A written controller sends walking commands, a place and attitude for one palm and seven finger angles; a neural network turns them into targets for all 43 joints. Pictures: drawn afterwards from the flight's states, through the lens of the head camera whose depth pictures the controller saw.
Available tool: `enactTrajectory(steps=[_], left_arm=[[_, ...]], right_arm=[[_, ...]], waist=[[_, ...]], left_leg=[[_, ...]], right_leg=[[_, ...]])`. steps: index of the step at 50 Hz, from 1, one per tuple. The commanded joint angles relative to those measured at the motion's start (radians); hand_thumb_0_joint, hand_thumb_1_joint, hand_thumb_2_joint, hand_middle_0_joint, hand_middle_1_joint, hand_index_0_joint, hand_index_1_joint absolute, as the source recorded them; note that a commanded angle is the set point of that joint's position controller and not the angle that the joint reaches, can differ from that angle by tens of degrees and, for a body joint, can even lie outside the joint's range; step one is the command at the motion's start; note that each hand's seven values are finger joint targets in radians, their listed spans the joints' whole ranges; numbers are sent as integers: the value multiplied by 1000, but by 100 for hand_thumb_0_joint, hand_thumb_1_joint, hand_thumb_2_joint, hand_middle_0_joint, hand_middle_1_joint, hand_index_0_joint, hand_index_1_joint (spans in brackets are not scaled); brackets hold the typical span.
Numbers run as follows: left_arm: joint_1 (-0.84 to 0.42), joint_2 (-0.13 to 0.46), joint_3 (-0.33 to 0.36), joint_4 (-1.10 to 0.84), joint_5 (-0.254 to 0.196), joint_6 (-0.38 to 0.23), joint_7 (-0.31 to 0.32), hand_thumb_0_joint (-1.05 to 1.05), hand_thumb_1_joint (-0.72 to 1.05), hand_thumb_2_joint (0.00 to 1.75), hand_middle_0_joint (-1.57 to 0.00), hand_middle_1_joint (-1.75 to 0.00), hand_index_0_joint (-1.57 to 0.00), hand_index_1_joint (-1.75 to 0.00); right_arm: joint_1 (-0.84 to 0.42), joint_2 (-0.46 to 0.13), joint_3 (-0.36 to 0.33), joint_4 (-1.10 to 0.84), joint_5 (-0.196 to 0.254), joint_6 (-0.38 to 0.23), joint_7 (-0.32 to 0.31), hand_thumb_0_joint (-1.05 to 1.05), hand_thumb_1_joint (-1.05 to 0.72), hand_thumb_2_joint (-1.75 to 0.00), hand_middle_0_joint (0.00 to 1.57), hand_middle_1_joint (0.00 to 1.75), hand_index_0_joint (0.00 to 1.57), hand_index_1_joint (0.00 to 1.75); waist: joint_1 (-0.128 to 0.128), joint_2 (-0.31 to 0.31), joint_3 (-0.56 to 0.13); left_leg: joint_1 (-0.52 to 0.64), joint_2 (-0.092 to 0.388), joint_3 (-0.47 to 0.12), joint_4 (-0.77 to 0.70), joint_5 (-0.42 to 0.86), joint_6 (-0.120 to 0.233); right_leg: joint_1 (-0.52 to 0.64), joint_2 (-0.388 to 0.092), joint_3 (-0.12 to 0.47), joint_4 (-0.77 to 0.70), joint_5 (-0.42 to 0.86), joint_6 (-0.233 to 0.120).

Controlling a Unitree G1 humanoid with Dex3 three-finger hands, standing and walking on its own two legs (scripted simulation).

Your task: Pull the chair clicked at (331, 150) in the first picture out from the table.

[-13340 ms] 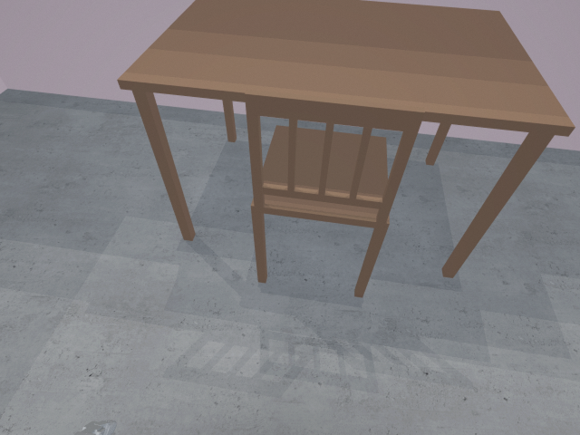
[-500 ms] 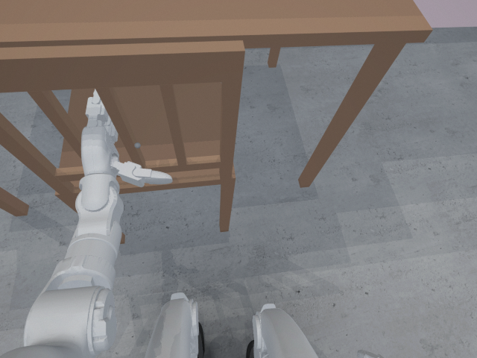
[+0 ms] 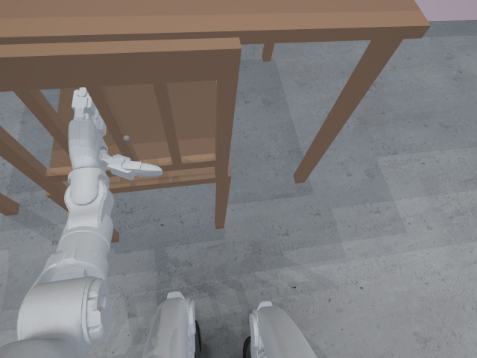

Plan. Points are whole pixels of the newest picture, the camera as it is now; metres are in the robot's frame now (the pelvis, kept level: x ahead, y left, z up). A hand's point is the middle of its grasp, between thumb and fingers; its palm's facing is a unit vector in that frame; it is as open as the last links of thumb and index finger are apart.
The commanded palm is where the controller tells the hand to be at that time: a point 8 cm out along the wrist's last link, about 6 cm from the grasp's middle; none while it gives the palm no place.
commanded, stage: push the fingers through the gap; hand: left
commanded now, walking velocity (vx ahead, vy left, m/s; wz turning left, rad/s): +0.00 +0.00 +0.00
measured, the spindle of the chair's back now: (118, 131) +0.49 +0.19 +0.01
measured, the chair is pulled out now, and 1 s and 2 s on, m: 0.00 0.00 0.03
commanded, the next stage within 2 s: hook a spindle and tug to test in 0.04 s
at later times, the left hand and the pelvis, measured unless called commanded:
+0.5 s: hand (132, 137) +0.47 +0.16 +0.02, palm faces +0.12 -0.99 -0.02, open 15.4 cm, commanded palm +0.44 +0.20 +0.03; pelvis +0.00 +0.00 +0.00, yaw +0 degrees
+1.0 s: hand (131, 135) +0.47 +0.16 +0.03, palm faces +0.14 -0.99 -0.02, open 5.9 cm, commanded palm +0.43 +0.20 +0.03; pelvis +0.00 +0.00 +0.00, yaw +0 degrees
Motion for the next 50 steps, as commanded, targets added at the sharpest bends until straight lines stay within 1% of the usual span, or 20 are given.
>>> enactTrajectory(steps=[1,7,9,11,14,17,22,23,25,28,29,32,34,36,38,44,45,47,49,50], left_arm=[[-378,201,21,-219,-5,-88,4,0,-50,30,-6,-8,-6,-8],[-373,150,-21,-187,-9,-74,-4,0,-50,30,-6,-8,-6,-8],[-380,144,-20,-195,-11,-76,2,0,-50,30,-10,-19,-10,-19],[-393,167,-7,-171,-6,-74,8,0,-50,30,-13,-30,-13,-30],[-405,158,-15,-204,5,-90,17,0,-50,30,-18,-46,-18,-46],[-390,122,-36,-207,3,-89,27,0,-50,30,-24,-63,-24,-63],[-401,140,-25,-159,16,-73,41,0,-50,30,-32,-90,-32,-90],[-444,131,-33,-183,12,-80,43,0,-44,32,-34,-96,-34,-96],[-419,165,1,-194,11,-89,48,0,-33,37,-38,-107,-38,-107],[-431,137,-24,-164,13,-89,46,0,-16,44,-43,-123,-43,-123],[-431,169,0,-169,18,-91,47,0,-11,47,-45,-129,-45,-129],[-406,160,-6,-168,14,-85,40,0,6,54,-50,-145,-50,-145],[-418,159,-9,-193,15,-89,39,0,17,59,-50,-145,-50,-145],[-401,118,-38,-208,8,-85,37,0,28,64,-50,-145,-50,-145],[-396,117,-41,-191,5,-79,38,0,40,68,-50,-145,-50,-145],[-377,124,-36,-191,10,-87,40,0,73,83,-50,-145,-50,-145],[-389,115,-45,-193,8,-86,37,0,79,85,-50,-145,-50,-145],[-394,148,-20,-189,8,-88,35,0,90,90,-50,-145,-50,-145],[-383,155,-15,-217,8,-94,30,0,90,90,-50,-145,-50,-145],[-341,139,-19,-212,2,-90,27,0,90,90,-50,-145,-50,-145]], right_arm=[[114,-175,-64,-62,-9,-17,-16,0,-90,-90,20,30,20,30],[110,-176,-65,-67,-5,-10,-13,0,-90,-90,20,30,20,30],[110,-178,-66,-67,-5,-10,-12,0,-90,-90,20,30,20,30],[110,-180,-65,-63,-6,-8,-14,0,-90,-90,20,30,20,30],[106,-177,-65,-67,-9,-8,-11,0,-90,-90,20,30,20,30],[100,-173,-67,-72,-11,-6,-8,0,-90,-90,20,30,20,30],[104,-176,-63,-73,-10,2,-10,0,-90,-90,20,30,20,30],[108,-175,-63,-69,-13,-2,-9,0,-90,-90,20,30,20,30],[106,-178,-65,-72,-13,-3,-10,0,-90,-90,20,30,20,30],[108,-172,-60,-69,-14,-6,-9,0,-90,-90,20,30,20,30],[113,-176,-61,-65,-14,-5,-9,0,-90,-90,20,30,20,30],[110,-174,-61,-74,-12,-4,-9,0,-90,-90,20,30,20,30],[116,-174,-62,-73,-13,-3,-8,0,-90,-90,20,30,20,30],[112,-168,-65,-75,-12,-2,-6,0,-90,-90,20,30,20,30],[117,-172,-65,-71,-10,-2,-5,0,-90,-90,20,30,20,30],[117,-170,-66,-67,-10,-4,-3,0,-90,-90,20,30,20,30],[116,-169,-66,-64,-11,-3,-3,0,-90,-90,20,30,20,30],[118,-173,-68,-62,-12,-3,-4,0,-90,-90,20,30,20,30],[115,-171,-67,-67,-11,-3,-6,0,-90,-90,20,30,20,30],[113,-168,-68,-72,-10,-3,-3,0,-90,-90,20,30,20,30]], waist=[[-6,101,-507],[-17,80,-469],[-15,103,-483],[-21,70,-461],[-12,122,-499],[-17,99,-504],[-22,72,-458],[-32,94,-466],[-15,78,-505],[-30,78,-473],[-20,80,-485],[-14,83,-488],[-12,107,-509],[-15,101,-519],[-26,68,-494],[-15,75,-491],[-24,69,-486],[-19,62,-482],[-8,97,-515],[-1,86,-517]], left_leg=[[543,-23,-71,-101,334,-7],[552,-21,-84,-113,309,-7],[582,-18,-91,-114,329,-10],[546,-19,-90,-109,306,-8],[598,-16,-100,-112,327,-14],[589,-18,-94,-112,325,-11],[539,-20,-93,-115,282,-9],[562,-18,-99,-114,286,-9],[568,-19,-95,-110,299,-10],[529,-23,-88,-107,272,-6],[536,-20,-90,-105,285,-7],[521,-25,-80,-107,281,-6],[562,-20,-89,-109,311,-10],[574,-20,-88,-111,326,-10],[557,-19,-90,-111,309,-7],[548,-24,-80,-109,318,-6],[538,-24,-79,-106,313,-4],[519,-26,-75,-103,303,-3],[546,-26,-72,-100,343,-6],[552,-27,-72,-104,352,-7]], right_leg=[[76,-3,50,-182,369,8],[45,-1,37,-191,330,6],[20,-2,32,-186,331,4],[27,-1,35,-186,320,6],[2,-2,29,-175,312,1],[20,-2,30,-181,322,4],[15,-2,32,-186,294,5],[-3,-3,29,-181,290,5],[23,-2,34,-180,302,4],[23,-2,38,-183,293,7],[23,-2,36,-177,300,6],[48,-2,43,-184,310,6],[30,-1,37,-175,319,3],[42,0,36,-180,335,4],[37,2,36,-184,327,5],[54,1,42,-187,345,5],[57,1,43,-189,348,8],[72,0,49,-189,351,8],[79,-2,50,-178,385,6],[87,0,47,-180,392,6]])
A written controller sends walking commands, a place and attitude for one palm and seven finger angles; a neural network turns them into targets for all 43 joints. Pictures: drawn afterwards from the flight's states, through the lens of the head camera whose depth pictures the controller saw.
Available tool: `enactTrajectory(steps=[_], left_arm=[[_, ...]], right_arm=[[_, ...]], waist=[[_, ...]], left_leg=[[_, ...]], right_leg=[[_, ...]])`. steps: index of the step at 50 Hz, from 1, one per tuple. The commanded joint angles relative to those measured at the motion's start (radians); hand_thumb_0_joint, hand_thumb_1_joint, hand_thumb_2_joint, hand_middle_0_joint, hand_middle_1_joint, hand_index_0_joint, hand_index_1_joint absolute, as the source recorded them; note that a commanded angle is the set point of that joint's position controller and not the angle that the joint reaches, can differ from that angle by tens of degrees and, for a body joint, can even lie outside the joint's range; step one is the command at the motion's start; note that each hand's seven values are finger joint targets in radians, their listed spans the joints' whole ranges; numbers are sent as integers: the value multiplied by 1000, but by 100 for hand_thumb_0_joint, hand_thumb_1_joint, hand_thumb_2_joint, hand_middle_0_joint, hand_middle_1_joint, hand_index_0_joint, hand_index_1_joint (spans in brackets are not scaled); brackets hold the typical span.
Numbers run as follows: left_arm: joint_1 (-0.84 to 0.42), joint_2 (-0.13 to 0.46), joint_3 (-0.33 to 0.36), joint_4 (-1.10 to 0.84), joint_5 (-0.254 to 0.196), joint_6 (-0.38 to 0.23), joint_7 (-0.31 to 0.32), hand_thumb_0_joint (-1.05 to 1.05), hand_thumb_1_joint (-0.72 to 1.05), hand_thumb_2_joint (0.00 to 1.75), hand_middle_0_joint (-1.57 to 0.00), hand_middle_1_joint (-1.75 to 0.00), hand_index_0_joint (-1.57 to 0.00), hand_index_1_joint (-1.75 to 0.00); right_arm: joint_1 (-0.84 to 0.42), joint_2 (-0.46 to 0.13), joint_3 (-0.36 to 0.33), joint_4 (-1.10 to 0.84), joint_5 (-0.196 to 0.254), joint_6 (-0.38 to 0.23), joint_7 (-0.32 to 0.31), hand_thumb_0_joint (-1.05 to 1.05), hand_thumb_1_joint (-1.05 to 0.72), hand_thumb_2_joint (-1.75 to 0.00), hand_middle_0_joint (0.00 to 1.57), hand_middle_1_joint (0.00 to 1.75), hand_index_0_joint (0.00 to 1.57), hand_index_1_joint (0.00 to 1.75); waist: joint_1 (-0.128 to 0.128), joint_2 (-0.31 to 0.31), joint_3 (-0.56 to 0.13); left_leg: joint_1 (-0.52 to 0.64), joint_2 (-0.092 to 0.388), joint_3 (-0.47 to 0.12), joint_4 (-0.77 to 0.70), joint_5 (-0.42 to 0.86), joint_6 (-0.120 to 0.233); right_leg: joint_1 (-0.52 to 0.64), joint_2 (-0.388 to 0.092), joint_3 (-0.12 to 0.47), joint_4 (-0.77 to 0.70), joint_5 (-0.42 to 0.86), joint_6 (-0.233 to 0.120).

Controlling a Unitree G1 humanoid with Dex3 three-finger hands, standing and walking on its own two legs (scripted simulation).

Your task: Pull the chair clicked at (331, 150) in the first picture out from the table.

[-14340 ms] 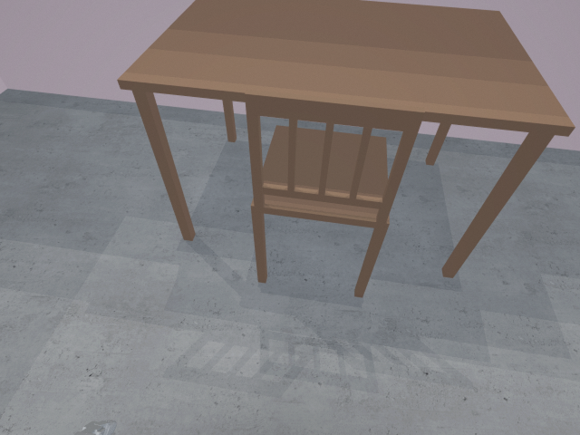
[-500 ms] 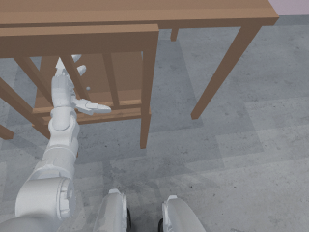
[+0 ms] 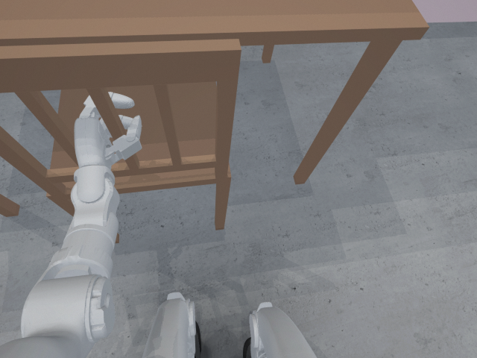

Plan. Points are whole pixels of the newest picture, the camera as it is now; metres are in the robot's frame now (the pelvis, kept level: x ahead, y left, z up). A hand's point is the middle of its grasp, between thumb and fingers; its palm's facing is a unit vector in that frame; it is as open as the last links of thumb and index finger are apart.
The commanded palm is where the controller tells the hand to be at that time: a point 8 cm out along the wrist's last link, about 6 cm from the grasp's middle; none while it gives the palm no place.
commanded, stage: hook a spindle and tug to test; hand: left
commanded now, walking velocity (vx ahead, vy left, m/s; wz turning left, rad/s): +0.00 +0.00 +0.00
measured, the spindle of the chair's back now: (118, 132) +0.49 +0.19 +0.01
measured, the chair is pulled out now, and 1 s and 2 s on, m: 0.00 0.03 0.17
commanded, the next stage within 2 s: step backward, pulling the chair out in 0.64 s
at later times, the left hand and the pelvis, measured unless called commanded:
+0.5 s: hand (131, 143) +0.46 +0.16 +0.03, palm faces +0.12 -0.99 -0.01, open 5.1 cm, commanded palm +0.41 +0.20 +0.03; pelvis +0.02 +0.00 +0.01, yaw +0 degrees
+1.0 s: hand (130, 145) +0.44 +0.15 +0.05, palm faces +0.09 -0.99 -0.13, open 5.1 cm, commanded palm +0.42 +0.20 +0.05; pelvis +0.04 +0.01 +0.09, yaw +0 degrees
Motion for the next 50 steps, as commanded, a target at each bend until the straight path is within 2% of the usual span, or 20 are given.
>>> enactTrajectory(steps=[1,5,11,14,21,25,27,30,32,34,37,38,39,40,41,43,44,45,48,50], left_arm=[[-310,129,-9,-222,-13,-77,-12,0,90,90,-50,-145,-50,-145],[-265,127,-12,-279,-23,-70,-17,0,90,90,-50,-145,-50,-145],[-144,99,-25,-333,-37,-54,-17,0,90,90,-50,-145,-50,-145],[-103,105,-20,-354,-36,-51,-15,0,90,90,-50,-145,-50,-145],[-20,36,-81,-449,-48,-41,-6,0,90,90,-50,-145,-50,-145],[65,17,-97,-487,-51,-30,-6,0,90,90,-50,-145,-50,-145],[86,22,-92,-494,-56,-25,-3,0,90,90,-50,-145,-50,-145],[113,38,-79,-516,-57,-22,-4,0,90,90,-50,-145,-50,-145],[85,11,-110,-534,-53,-27,-5,0,90,90,-50,-145,-50,-145],[115,10,-107,-550,-53,-27,-1,0,90,90,-50,-145,-50,-145],[88,-37,-157,-561,-49,-26,3,0,90,90,-50,-145,-50,-145],[-158,275,-48,-668,46,118,73,0,90,90,-50,-145,-50,-145],[-264,275,-69,-793,46,169,96,0,90,90,-50,-145,-50,-145],[-174,229,-84,-708,55,228,111,0,90,90,-50,-145,-50,-145],[-81,154,-138,-603,56,279,113,0,90,90,-50,-145,-50,-145],[-5,51,-211,-392,50,350,111,0,90,90,-50,-145,-50,-145],[-26,67,-200,-340,50,360,108,0,90,90,-50,-145,-50,-145],[-50,73,-205,-279,48,364,99,0,90,90,-50,-145,-50,-145],[-143,92,-193,-184,50,333,91,0,90,90,-50,-145,-50,-145],[-133,82,-199,-126,49,323,77,0,90,90,-50,-145,-50,-145]], right_arm=[[112,-168,-62,-73,-3,-13,-12,0,-90,-90,20,30,20,30],[101,-168,-64,-83,2,-11,-11,0,-90,-90,20,30,20,30],[88,-163,-65,-101,7,-17,-7,0,-90,-90,20,30,20,30],[88,-165,-66,-105,8,-21,-5,0,-90,-90,20,30,20,30],[75,-158,-72,-117,10,-31,1,0,-90,-90,20,30,20,30],[73,-156,-74,-125,11,-38,4,0,-90,-90,20,30,20,30],[72,-157,-74,-125,13,-38,2,0,-90,-90,20,30,20,30],[67,-156,-73,-127,14,-42,1,0,-90,-90,20,30,20,30],[64,-151,-73,-123,13,-46,-1,0,-90,-90,20,30,20,30],[62,-151,-75,-128,13,-50,0,0,-90,-90,20,30,20,30],[57,-146,-75,-125,12,-53,-1,0,-90,-90,20,30,20,30],[112,-153,-54,-196,68,12,-34,0,-90,-90,20,30,20,30],[122,-142,-64,-206,82,17,-69,0,-90,-90,20,30,20,30],[106,-137,-55,-198,82,19,-90,0,-90,-90,20,30,20,30],[83,-138,-49,-184,81,23,-99,0,-90,-90,20,30,20,30],[89,-141,-38,-149,84,32,-120,0,-90,-90,20,30,20,30],[89,-147,-39,-135,83,33,-126,0,-90,-90,20,30,20,30],[72,-153,-38,-126,86,32,-130,0,-90,-90,20,30,20,30],[92,-160,-44,-98,78,16,-139,0,-90,-90,20,30,20,30],[87,-158,-47,-79,74,5,-139,0,-90,-90,20,30,20,30]], waist=[[-6,69,-501],[8,92,-508],[21,55,-497],[34,73,-495],[33,61,-493],[49,60,-500],[45,14,-482],[59,40,-485],[45,43,-472],[59,65,-496],[40,47,-484],[75,117,-674],[66,181,-693],[57,194,-636],[61,163,-549],[48,35,-382],[50,-6,-354],[53,24,-297],[62,62,-314],[66,118,-292]], left_leg=[[543,-25,-66,-108,344,-5],[571,-22,-67,-117,365,-8],[557,-25,-54,-126,394,-7],[585,-20,-61,-133,427,-14],[610,-18,-56,-138,470,-15],[630,-18,-55,-142,518,-17],[607,-20,-50,-143,510,-13],[606,-20,-49,-143,518,-17],[615,-18,-51,-140,525,-17],[645,-18,-53,-141,559,-20],[646,-15,-59,-139,547,-20],[947,-2,-39,-321,511,2],[1029,-12,-33,-362,566,6],[1048,-10,-49,-379,628,4],[1034,12,-93,-429,604,-5],[931,30,-91,-467,645,20],[911,42,-80,-481,681,25],[885,63,-106,-535,656,17],[1006,84,-114,-561,854,28],[1072,109,-147,-600,932,32]], right_leg=[[94,0,48,-189,393,8],[100,0,44,-187,409,5],[148,-1,47,-194,465,10],[138,-1,39,-184,474,4],[159,-3,37,-189,524,8],[181,-5,35,-188,567,6],[206,-6,38,-193,592,10],[210,-9,38,-185,597,8],[196,-11,36,-185,598,9],[197,-11,37,-183,604,7],[180,-11,32,-184,590,9],[518,-72,93,-355,654,-5],[575,-69,108,-410,790,8],[546,-71,101,-417,818,12],[508,-73,82,-431,714,15],[555,-76,82,-487,755,39],[605,-87,90,-513,822,57],[607,-98,88,-532,732,49],[657,-98,94,-566,805,58],[645,-89,89,-583,690,50]])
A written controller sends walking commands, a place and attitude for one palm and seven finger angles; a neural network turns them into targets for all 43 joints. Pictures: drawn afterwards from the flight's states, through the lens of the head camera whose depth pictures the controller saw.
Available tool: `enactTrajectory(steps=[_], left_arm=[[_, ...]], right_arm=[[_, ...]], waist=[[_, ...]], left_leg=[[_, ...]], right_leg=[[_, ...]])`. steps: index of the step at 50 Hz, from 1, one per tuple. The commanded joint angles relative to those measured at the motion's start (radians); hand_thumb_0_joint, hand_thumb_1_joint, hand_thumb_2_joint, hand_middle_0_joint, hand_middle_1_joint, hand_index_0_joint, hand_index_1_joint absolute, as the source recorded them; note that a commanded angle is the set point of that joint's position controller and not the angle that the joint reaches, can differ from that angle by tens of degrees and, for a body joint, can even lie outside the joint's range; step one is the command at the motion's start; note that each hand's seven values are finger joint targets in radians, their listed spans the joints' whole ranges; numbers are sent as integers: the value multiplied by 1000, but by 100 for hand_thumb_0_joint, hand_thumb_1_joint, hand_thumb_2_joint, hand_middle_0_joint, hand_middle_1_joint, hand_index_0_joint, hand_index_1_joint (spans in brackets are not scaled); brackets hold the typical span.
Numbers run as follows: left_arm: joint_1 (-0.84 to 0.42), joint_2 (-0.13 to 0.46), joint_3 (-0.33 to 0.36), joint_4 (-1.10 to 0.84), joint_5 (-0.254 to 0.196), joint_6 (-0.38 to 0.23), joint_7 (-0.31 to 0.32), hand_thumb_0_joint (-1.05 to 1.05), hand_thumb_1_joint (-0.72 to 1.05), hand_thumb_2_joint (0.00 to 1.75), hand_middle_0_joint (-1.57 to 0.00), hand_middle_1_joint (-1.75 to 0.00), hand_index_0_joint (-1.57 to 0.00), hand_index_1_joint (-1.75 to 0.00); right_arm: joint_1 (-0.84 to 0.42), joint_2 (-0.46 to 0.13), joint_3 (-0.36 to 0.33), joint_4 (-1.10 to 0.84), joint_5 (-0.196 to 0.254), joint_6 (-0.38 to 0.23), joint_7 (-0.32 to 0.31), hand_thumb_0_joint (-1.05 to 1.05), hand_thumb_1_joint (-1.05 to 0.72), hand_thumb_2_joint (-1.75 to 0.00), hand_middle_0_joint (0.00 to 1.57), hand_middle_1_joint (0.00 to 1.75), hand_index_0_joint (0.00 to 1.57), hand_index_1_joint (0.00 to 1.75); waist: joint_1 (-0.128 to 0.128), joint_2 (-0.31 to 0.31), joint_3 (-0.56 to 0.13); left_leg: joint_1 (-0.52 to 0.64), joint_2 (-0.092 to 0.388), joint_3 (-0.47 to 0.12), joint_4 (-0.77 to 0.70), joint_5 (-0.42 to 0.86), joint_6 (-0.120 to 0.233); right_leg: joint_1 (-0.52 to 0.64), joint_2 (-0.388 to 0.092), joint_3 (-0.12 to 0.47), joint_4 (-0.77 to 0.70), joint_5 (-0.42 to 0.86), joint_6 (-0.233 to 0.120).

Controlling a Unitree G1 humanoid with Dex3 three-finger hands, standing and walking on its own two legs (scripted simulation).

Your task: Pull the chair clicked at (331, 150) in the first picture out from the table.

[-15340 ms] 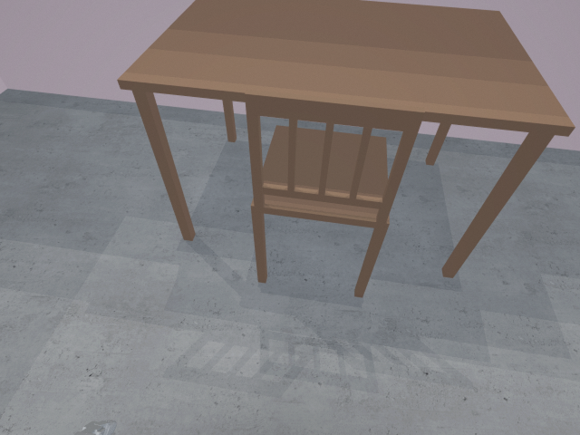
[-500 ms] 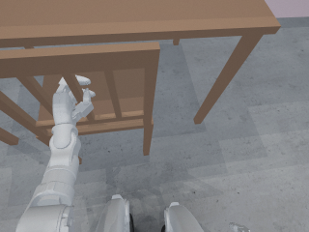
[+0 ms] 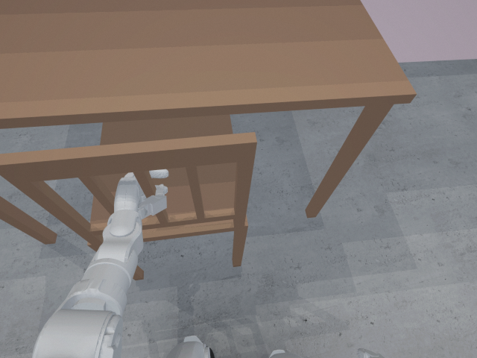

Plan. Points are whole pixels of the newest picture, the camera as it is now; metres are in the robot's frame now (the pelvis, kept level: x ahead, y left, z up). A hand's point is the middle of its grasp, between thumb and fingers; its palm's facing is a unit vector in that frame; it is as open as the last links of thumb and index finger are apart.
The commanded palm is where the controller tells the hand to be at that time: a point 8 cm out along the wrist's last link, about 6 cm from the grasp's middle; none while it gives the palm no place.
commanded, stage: step backward, pulling the chair out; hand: left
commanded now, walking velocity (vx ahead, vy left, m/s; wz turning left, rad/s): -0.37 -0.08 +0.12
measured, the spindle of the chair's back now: (153, 197) +0.42 +0.17 -0.08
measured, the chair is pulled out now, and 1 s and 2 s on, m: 0.03 0.17 0.25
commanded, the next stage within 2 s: none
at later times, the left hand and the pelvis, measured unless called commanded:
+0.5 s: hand (171, 232) +0.33 +0.12 -0.04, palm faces +0.03 -0.99 -0.14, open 5.1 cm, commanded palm +0.31 +0.17 -0.04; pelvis -0.05 -0.02 +0.02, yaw -1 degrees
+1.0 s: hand (169, 273) +0.26 +0.11 -0.04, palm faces -0.01 -0.99 -0.15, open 5.1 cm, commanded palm +0.27 +0.17 -0.04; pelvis -0.09 -0.01 +0.02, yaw +1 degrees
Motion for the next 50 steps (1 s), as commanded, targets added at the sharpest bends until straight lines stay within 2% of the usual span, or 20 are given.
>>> enactTrajectory(steps=[1,3,6,10,13,15,18,20,23,27,28,31,33,36,38,41,44,46,48,50], left_arm=[[-291,154,-31,-81,55,-62,-5,0,90,90,-50,-145,-50,-145],[-294,163,-25,-96,54,-76,-16,0,90,90,-50,-145,-50,-145],[-273,152,-27,-107,54,-88,-23,0,90,90,-50,-145,-50,-145],[-209,152,-22,-148,55,-93,-27,0,90,90,-50,-145,-50,-145],[-173,183,-6,-168,47,-88,-24,0,90,90,-50,-145,-50,-145],[-197,176,-25,-191,45,-90,-21,0,90,90,-50,-145,-50,-145],[-198,213,-6,-177,48,-87,-10,0,90,90,-50,-145,-50,-145],[-222,175,-39,-175,48,-89,-11,0,90,90,-50,-145,-50,-145],[-247,201,-27,-162,45,-91,-6,0,90,90,-50,-145,-50,-145],[-265,165,-61,-133,31,-92,-2,0,90,90,-50,-145,-50,-145],[-269,195,-39,-133,31,-93,2,0,90,90,-50,-145,-50,-145],[-299,167,-68,-116,24,-100,6,0,90,90,-50,-145,-50,-145],[-313,195,-51,-103,21,-104,13,0,90,90,-50,-145,-50,-145],[-329,165,-78,-87,20,-115,15,0,90,90,-50,-145,-50,-145],[-332,195,-61,-72,22,-118,23,0,90,90,-50,-145,-50,-145],[-330,163,-87,-56,25,-127,25,0,90,90,-50,-145,-50,-145],[-334,156,-92,-47,25,-130,25,0,90,90,-50,-145,-50,-145],[-352,135,-101,-55,19,-131,18,0,90,90,-50,-145,-50,-145],[-355,147,-82,-64,22,-124,17,0,90,90,-50,-145,-50,-145],[-363,115,-101,-77,25,-118,12,0,90,90,-50,-145,-50,-145]], right_arm=[[96,-174,-80,-24,-16,-38,-29,0,-90,-90,20,30,20,30],[85,-172,-85,-21,-21,-56,-29,0,-90,-90,20,30,20,30],[81,-165,-84,-8,-28,-79,-25,0,-90,-90,20,30,20,30],[83,-166,-85,-5,-25,-92,-23,0,-90,-90,20,30,20,30],[73,-177,-91,-17,-10,-92,-35,0,-90,-90,20,30,20,30],[49,-174,-87,-22,-5,-96,-42,0,-90,-90,20,30,20,30],[43,-188,-93,-10,-4,-102,-50,0,-90,-90,20,30,20,30],[36,-176,-89,0,-6,-109,-48,0,-90,-90,20,30,20,30],[22,-183,-91,13,-4,-122,-54,0,-90,-90,20,30,20,30],[-5,-172,-84,21,-2,-152,-55,0,-90,-90,20,30,20,30],[-6,-180,-88,24,-2,-159,-59,0,-90,-90,20,30,20,30],[-20,-175,-84,32,0,-185,-59,0,-90,-90,20,30,20,30],[-22,-185,-88,39,1,-203,-64,0,-90,-90,20,30,20,30],[-33,-174,-83,48,1,-228,-64,0,-90,-90,20,30,20,30],[-29,-183,-88,60,2,-244,-69,0,-90,-90,20,30,20,30],[-32,-178,-80,82,2,-262,-70,0,-90,-90,20,30,20,30],[-31,-190,-79,100,0,-271,-75,0,-90,-90,20,30,20,30],[-40,-191,-74,99,-3,-274,-75,0,-90,-90,20,30,20,30],[-52,-193,-75,102,-14,-275,-79,0,-90,-90,20,30,20,30],[-46,-177,-69,105,-25,-277,-74,0,-90,-90,20,30,20,30]], waist=[[17,152,-386],[23,196,-383],[25,208,-383],[24,145,-426],[22,43,-463],[19,66,-444],[22,86,-425],[20,110,-418],[24,108,-406],[25,103,-336],[28,99,-333],[26,94,-288],[28,73,-262],[28,26,-219],[26,-16,-200],[33,-34,-191],[40,8,-209],[44,28,-206],[53,103,-222],[54,139,-234]], left_leg=[[548,146,-205,-118,820,28],[623,159,-218,-136,893,33],[689,174,-224,-154,940,35],[694,162,-189,-130,970,26],[572,135,-140,-136,821,-4],[524,126,-119,-157,712,-14],[560,129,-128,-183,719,-1],[591,137,-147,-187,746,7],[580,140,-165,-204,675,13],[512,141,-181,-246,476,20],[500,139,-187,-254,440,22],[469,129,-186,-265,309,16],[451,120,-192,-272,223,15],[443,96,-175,-262,99,5],[452,71,-147,-232,51,-10],[465,58,-133,-225,77,-21],[482,104,-195,-282,197,-2],[478,157,-276,-344,180,30],[483,216,-364,-393,183,61],[526,248,-397,-396,207,73]], right_leg=[[100,-70,48,-89,392,7],[89,-63,44,-125,319,1],[92,-62,50,-164,285,-3],[203,-76,65,-239,506,-7],[391,-127,90,-251,842,-13],[433,-160,106,-238,900,-16],[379,-143,99,-242,792,2],[332,-127,94,-240,700,7],[307,-113,89,-245,573,8],[286,-105,90,-259,387,9],[294,-105,94,-264,358,9],[281,-116,106,-286,264,1],[273,-126,123,-314,186,-4],[244,-154,158,-375,70,-10],[227,-187,183,-422,29,-22],[230,-210,180,-426,53,-29],[250,-154,126,-340,128,-17],[234,-103,99,-254,64,-12],[221,-76,83,-153,32,-20],[195,-67,78,-125,-3,-26]])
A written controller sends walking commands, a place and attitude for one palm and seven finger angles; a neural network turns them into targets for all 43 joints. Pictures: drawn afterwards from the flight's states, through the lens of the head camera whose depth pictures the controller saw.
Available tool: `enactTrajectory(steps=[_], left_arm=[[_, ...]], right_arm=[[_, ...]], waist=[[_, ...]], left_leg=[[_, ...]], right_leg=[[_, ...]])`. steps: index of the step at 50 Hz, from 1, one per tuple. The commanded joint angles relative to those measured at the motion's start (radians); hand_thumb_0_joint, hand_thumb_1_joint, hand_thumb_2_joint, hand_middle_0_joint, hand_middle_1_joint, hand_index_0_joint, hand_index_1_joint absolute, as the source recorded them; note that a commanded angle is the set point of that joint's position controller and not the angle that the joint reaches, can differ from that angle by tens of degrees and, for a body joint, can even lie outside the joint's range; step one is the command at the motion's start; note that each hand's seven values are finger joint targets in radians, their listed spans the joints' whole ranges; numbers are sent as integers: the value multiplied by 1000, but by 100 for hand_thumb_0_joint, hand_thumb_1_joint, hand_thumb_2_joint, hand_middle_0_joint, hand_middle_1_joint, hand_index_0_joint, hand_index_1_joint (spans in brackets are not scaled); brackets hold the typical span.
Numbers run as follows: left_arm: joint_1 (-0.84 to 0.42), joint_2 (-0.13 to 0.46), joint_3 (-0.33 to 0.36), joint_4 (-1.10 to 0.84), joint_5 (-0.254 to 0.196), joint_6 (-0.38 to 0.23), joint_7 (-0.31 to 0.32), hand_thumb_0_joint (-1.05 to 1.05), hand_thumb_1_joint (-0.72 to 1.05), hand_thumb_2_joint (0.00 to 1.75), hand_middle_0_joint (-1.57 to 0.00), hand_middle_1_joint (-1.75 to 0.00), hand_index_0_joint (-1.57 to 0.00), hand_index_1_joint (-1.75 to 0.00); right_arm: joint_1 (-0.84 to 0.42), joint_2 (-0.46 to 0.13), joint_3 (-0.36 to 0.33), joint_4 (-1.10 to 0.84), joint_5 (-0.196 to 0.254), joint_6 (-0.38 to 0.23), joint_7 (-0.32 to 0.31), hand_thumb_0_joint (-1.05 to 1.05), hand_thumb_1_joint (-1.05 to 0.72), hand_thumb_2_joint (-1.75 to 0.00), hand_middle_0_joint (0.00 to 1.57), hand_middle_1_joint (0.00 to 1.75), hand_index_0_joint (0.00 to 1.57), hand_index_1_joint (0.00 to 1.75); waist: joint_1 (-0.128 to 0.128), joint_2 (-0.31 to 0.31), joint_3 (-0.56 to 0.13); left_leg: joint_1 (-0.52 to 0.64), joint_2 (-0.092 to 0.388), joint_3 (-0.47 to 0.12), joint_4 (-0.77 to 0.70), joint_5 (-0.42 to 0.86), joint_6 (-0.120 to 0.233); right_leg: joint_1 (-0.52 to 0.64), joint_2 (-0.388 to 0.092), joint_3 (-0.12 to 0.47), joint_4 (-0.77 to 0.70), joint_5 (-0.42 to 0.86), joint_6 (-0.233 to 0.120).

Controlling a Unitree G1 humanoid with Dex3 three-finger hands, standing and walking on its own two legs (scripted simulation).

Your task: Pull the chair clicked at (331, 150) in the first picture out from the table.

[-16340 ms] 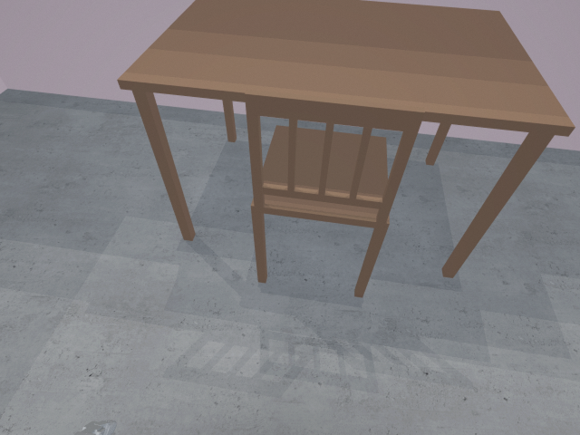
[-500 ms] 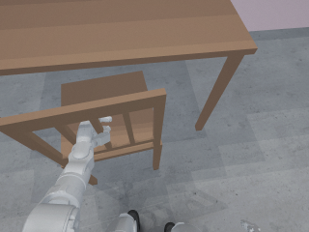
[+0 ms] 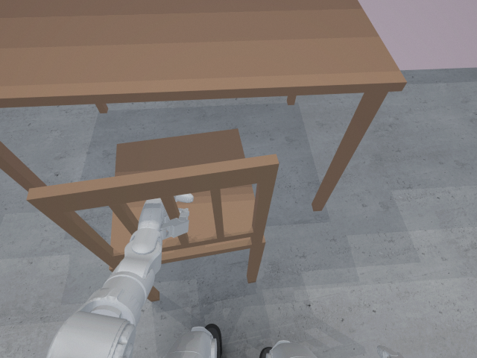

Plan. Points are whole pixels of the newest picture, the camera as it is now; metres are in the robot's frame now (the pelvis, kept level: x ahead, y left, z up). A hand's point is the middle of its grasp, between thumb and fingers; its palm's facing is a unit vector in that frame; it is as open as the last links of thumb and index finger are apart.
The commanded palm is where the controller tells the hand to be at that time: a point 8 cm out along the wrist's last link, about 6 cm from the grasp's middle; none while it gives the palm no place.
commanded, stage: step backward, pulling the chair out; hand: left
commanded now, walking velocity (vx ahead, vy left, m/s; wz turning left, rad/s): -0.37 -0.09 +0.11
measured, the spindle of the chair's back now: (176, 220) +0.38 +0.14 -0.10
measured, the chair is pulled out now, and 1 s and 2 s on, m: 0.17 0.25 0.43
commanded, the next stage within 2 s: none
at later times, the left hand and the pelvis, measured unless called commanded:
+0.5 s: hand (183, 224) +0.35 +0.12 -0.06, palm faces -0.04 -0.99 -0.14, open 5.1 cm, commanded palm +0.34 +0.17 -0.06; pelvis -0.03 +0.01 +0.01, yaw +3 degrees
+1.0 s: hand (174, 261) +0.28 +0.12 -0.06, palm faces -0.02 -0.99 -0.14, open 5.0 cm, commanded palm +0.27 +0.18 -0.05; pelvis -0.10 +0.01 +0.00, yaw +4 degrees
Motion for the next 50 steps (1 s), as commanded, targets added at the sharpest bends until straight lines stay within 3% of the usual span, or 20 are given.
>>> enactTrajectory(steps=[1,4,7,10,12,14,17,19,21,28,31,33,35,37,39,41,44,46,48,50], left_arm=[[-380,162,13,-212,19,-56,18,0,90,90,-50,-145,-50,-145],[-368,182,32,-208,23,-47,18,0,90,90,-50,-145,-50,-145],[-364,190,33,-205,21,-39,16,0,90,90,-50,-145,-50,-145],[-365,232,42,-191,20,-36,33,0,90,90,-50,-145,-50,-145],[-353,216,44,-200,31,-29,35,0,90,90,-50,-145,-50,-145],[-333,226,69,-198,31,-10,31,0,90,90,-50,-145,-50,-145],[-339,191,54,-214,25,-3,24,0,90,90,-50,-145,-50,-145],[-348,164,31,-237,21,-2,22,0,90,90,-50,-145,-50,-145],[-413,116,0,-275,29,-18,7,0,90,90,-50,-145,-50,-145],[-331,123,23,-325,58,-40,-6,0,90,90,-50,-145,-50,-145],[-313,125,26,-350,58,-40,-7,0,90,90,-50,-145,-50,-145],[-282,176,61,-344,50,-36,-2,0,90,90,-50,-145,-50,-145],[-287,190,56,-340,44,-38,4,0,90,90,-50,-145,-50,-145],[-273,223,72,-294,41,-32,13,0,90,90,-50,-145,-50,-145],[-267,201,67,-261,42,-1,19,0,90,90,-50,-145,-50,-145],[-288,180,64,-269,39,13,21,0,90,90,-50,-145,-50,-145],[-294,153,33,-273,23,31,20,0,90,90,-50,-145,-50,-145],[-327,109,-3,-321,16,20,6,0,90,90,-50,-145,-50,-145],[-421,104,-8,-387,26,6,-6,0,90,90,-50,-145,-50,-145],[-429,92,0,-331,35,-2,-2,0,90,90,-50,-145,-50,-145]], right_arm=[[4,-139,-39,-93,-23,-45,-12,0,-90,-90,20,30,20,30],[14,-139,-42,-89,-24,-51,-11,0,-90,-90,20,30,20,30],[-2,-132,-46,-105,-16,-56,-7,0,-90,-90,20,30,20,30],[5,-124,-50,-99,-5,-55,-1,0,-90,-90,20,30,20,30],[-35,-120,-39,-103,-17,-53,-1,0,-90,-90,20,30,20,30],[-29,-121,-30,-89,-19,-50,-6,0,-90,-90,20,30,20,30],[-5,-131,-32,-68,-18,-40,-18,0,-90,-90,20,30,20,30],[14,-153,-52,-84,-13,-23,-20,0,-90,-90,20,30,20,30],[38,-145,-62,-100,-13,-5,-8,0,-90,-90,20,30,20,30],[23,-128,-73,-158,-37,32,25,0,-90,-90,20,30,20,30],[4,-110,-65,-179,-42,41,37,0,-90,-90,20,30,20,30],[4,-120,-66,-184,-31,43,28,0,-90,-90,20,30,20,30],[10,-106,-63,-183,-16,41,19,0,-90,-90,20,30,20,30],[-7,-102,-62,-168,-7,30,11,0,-90,-90,20,30,20,30],[-13,-107,-46,-145,-16,23,7,0,-90,-90,20,30,20,30],[-14,-106,-33,-129,-20,23,2,0,-90,-90,20,30,20,30],[12,-136,-34,-110,-15,33,-14,0,-90,-90,20,30,20,30],[-6,-154,-54,-155,-17,47,-15,0,-90,-90,20,30,20,30],[-29,-120,-45,-168,-39,51,-6,0,-90,-90,20,30,20,30],[22,-117,-59,-133,-43,43,9,0,-90,-90,20,30,20,30]], waist=[[16,136,-419],[16,107,-437],[18,70,-399],[6,-127,-380],[30,-64,-397],[23,-87,-410],[15,-113,-448],[14,-48,-475],[-7,-32,-531],[-12,151,-553],[-6,176,-501],[2,112,-483],[-4,-24,-513],[16,-145,-515],[23,-146,-487],[12,-159,-480],[-3,-122,-471],[17,104,-448],[19,230,-425],[5,175,-417]], left_leg=[[313,262,-383,-169,-6,78],[276,241,-330,-112,63,70],[118,181,-261,-68,-101,32],[113,20,-111,235,-257,-61],[47,0,-152,387,-331,-74],[38,15,-182,306,-350,-74],[110,44,-151,16,-138,-68],[257,139,-184,-67,379,-25],[347,163,-198,0,565,-9],[412,219,-258,-4,734,16],[314,227,-243,-12,590,19],[186,200,-214,-7,373,0],[108,96,-119,88,55,-53],[99,-17,-83,317,-410,-83],[77,1,-139,386,-447,-78],[106,9,-130,260,-406,-77],[221,47,-104,-102,-184,-60],[205,208,-254,-168,141,33],[165,291,-320,-200,227,85],[364,294,-312,-66,587,100]], right_leg=[[5,-59,90,22,-138,-5],[83,-69,104,-41,-46,-5],[162,-126,170,-116,-82,-25],[110,-376,393,-320,-70,-106],[202,-414,330,-256,323,-154],[286,-398,235,-149,623,-138],[377,-325,149,-57,766,-64],[306,-210,87,-18,678,16],[280,-164,78,-23,661,23],[194,-93,61,-4,307,-2],[215,-86,63,-20,232,-2],[295,-109,78,-39,360,-10],[337,-222,155,-104,475,-38],[274,-377,269,-258,400,-101],[271,-410,249,-241,431,-140],[290,-366,171,-202,502,-99],[271,-282,90,-146,410,-32],[218,-112,30,6,202,40],[172,-83,36,184,-76,28],[57,-72,60,131,-83,12]])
